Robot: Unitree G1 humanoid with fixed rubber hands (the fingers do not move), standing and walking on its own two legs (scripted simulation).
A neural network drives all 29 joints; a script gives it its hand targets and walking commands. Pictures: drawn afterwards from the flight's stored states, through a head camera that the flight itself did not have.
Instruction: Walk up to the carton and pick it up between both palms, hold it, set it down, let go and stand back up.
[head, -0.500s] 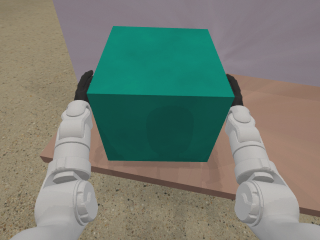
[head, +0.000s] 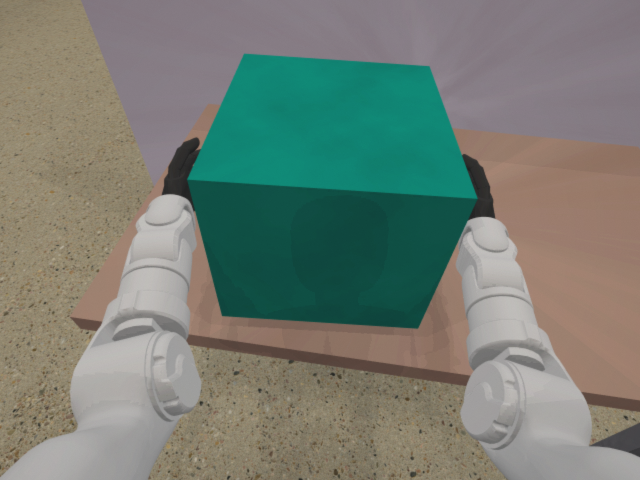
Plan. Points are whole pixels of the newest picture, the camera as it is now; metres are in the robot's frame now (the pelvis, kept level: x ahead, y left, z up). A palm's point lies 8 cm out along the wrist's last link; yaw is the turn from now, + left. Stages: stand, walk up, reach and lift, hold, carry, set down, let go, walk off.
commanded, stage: set down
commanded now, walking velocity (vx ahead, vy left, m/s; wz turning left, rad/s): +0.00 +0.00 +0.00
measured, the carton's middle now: (328, 187) +0.51 +0.00 +0.08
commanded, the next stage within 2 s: none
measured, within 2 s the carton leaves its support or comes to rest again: rests again in 0.72 s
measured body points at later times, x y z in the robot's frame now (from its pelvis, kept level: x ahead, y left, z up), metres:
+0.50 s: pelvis +0.01 +0.00 +0.00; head +0.05 +0.01 +0.45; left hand +0.45 +0.22 +0.10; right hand +0.45 -0.16 +0.09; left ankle -0.01 +0.08 -0.75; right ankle -0.03 -0.10 -0.75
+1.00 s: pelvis +0.00 +0.00 +0.00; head +0.06 +0.01 +0.44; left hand +0.45 +0.21 +0.09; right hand +0.44 -0.17 +0.08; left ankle -0.01 +0.08 -0.75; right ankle -0.03 -0.10 -0.75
